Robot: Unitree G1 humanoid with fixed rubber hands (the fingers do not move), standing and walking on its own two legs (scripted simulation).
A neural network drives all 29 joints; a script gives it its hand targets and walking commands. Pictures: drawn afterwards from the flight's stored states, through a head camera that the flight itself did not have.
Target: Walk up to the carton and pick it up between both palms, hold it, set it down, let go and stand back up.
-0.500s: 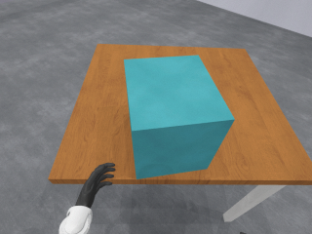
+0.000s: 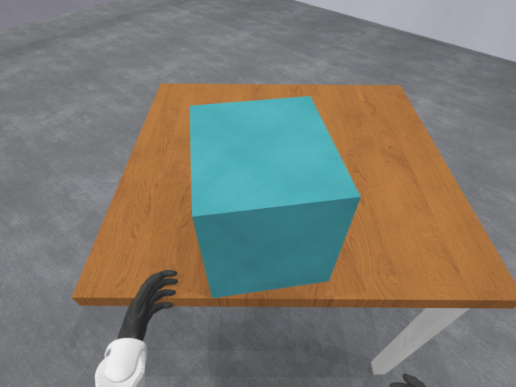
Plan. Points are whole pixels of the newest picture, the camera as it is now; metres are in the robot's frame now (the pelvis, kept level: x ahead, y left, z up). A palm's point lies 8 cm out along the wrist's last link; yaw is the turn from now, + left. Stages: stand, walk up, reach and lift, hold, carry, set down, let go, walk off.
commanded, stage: stand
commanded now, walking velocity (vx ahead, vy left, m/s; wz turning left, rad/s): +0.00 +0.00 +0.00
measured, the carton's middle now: (261, 196) +0.44 +0.02 +0.05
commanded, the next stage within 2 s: none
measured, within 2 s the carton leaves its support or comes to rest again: neither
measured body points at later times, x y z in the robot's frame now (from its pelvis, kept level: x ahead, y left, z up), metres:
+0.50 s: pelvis +0.01 +0.01 +0.00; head +0.02 +0.01 +0.45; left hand +0.25 +0.21 -0.01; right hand +0.16 -0.22 -0.11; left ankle +0.00 +0.11 -0.73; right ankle -0.03 -0.09 -0.73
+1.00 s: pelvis +0.01 +0.01 +0.00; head +0.01 +0.01 +0.45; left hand +0.25 +0.21 -0.01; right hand +0.15 -0.21 -0.11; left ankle +0.00 +0.11 -0.73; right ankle -0.03 -0.09 -0.73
